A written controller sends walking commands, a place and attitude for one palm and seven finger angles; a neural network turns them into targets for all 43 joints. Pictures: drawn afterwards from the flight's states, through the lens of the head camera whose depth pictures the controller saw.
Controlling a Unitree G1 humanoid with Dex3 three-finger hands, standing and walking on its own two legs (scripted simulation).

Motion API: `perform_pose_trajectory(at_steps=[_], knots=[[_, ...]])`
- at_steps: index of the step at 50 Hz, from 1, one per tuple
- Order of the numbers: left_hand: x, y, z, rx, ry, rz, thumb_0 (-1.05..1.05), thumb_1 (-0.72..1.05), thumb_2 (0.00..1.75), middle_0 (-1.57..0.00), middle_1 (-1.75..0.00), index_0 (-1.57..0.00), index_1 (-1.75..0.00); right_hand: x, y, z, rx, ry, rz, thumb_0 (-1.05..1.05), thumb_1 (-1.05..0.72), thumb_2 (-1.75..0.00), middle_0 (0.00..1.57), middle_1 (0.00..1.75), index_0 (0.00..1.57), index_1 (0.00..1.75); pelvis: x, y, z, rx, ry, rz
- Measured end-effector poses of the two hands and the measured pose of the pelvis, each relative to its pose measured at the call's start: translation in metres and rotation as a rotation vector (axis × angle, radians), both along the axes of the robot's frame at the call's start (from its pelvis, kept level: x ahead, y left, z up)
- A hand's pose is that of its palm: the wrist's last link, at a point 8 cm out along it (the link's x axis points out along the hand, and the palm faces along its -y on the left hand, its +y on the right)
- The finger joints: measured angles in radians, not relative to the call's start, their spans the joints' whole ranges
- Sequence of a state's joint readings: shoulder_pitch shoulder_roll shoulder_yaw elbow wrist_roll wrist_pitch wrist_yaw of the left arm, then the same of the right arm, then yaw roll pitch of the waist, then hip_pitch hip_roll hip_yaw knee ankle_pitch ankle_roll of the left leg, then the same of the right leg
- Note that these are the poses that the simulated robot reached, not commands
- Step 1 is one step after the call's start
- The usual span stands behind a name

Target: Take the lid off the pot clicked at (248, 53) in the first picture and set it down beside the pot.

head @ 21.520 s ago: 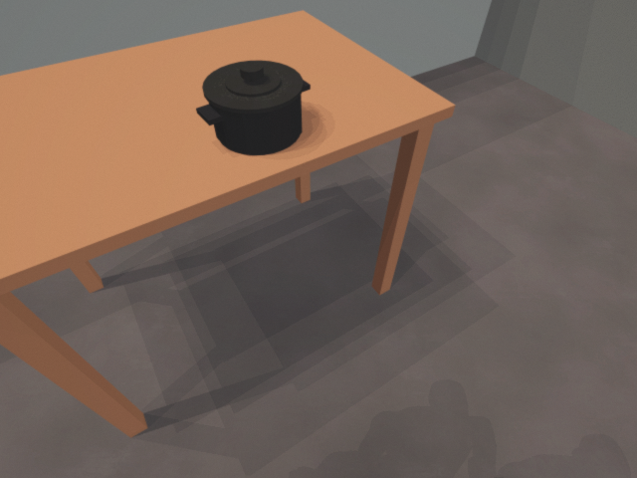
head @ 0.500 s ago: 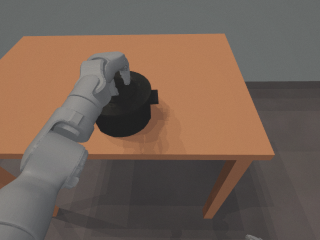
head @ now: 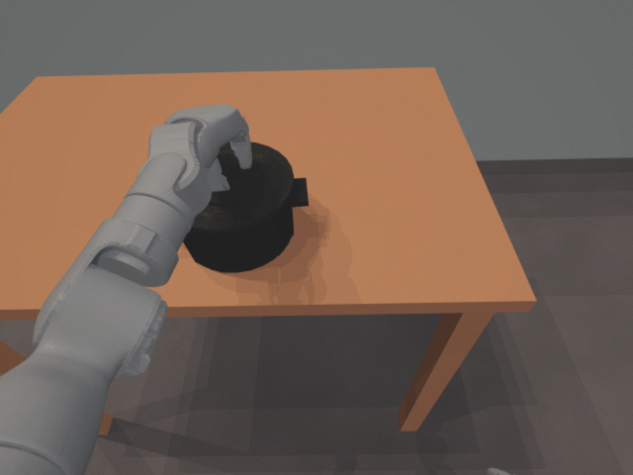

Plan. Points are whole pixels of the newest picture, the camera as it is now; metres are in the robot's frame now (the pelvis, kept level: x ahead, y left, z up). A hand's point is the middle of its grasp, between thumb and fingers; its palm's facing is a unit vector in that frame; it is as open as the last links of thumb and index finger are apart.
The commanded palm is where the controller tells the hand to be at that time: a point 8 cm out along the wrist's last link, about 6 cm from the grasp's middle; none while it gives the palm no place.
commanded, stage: close the fingers and squeeze the knob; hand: left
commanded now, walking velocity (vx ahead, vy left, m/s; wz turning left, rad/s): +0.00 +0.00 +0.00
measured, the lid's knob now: (224, 167) +0.49 +0.11 +0.14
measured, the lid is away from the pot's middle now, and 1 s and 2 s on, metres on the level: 0.00 0.01 0.01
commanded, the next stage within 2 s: lift the lid straight up in 0.12 s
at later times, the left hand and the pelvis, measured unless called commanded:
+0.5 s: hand (214, 171) +0.46 +0.12 +0.16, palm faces -0.33 -0.06 -0.94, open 7.4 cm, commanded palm +0.45 +0.12 +0.23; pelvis +0.01 +0.00 +0.00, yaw +1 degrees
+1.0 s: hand (204, 149) +0.45 +0.12 +0.20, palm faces -0.28 -0.06 -0.96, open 7.4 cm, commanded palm +0.44 +0.12 +0.27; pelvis +0.00 +0.00 +0.00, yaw +1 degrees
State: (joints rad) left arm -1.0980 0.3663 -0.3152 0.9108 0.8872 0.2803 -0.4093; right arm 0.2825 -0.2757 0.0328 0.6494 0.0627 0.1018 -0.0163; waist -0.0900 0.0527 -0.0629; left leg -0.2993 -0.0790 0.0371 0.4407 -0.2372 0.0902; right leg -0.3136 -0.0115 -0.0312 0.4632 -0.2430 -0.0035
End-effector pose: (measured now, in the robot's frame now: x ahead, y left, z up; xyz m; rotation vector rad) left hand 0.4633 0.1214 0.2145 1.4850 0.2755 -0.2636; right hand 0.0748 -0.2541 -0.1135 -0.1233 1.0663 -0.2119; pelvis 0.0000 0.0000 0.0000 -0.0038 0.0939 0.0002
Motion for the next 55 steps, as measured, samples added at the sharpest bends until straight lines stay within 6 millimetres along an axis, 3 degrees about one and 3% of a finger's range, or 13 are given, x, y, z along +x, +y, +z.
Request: perform_pose_trajectory(at_steps=[27, 47, 55], knots=[[-0.006, 0.001, 0.002, 0.015, -0.007, -0.002, -0.01, 0.27, 0.78, -0.75, -0.98, -0.66, -0.91, 0.029, 0.008, 0.002, 0.022, -0.051, 0.049, 0.01, -0.91, -0.9, 0.2, 0.3, 0.2, 0.3, 0.005, 0.001, 0.002, 0.0, -0.01, 0.017], [-0.016, 0.0, 0.036, 0.016, -0.057, 0.012, -0.02, 0.27, 0.78, -0.76, -0.98, -0.66, -0.9, 0.04, 0.006, 0.006, 0.022, -0.106, 0.081, 0.01, -0.91, -0.9, 0.2, 0.3, 0.2, 0.3, -0.002, -0.004, 0.003, 0.004, -0.035, 0.021], [-0.016, 0.002, 0.05, 0.031, -0.072, 0.025, -0.03, 0.27, 0.78, -0.76, -0.98, -0.66, -0.9, 0.035, 0.003, 0.008, 0.005, -0.119, 0.073, 0.01, -0.91, -0.9, 0.2, 0.3, 0.2, 0.3, -0.006, -0.005, 0.003, 0.005, -0.035, 0.021]])
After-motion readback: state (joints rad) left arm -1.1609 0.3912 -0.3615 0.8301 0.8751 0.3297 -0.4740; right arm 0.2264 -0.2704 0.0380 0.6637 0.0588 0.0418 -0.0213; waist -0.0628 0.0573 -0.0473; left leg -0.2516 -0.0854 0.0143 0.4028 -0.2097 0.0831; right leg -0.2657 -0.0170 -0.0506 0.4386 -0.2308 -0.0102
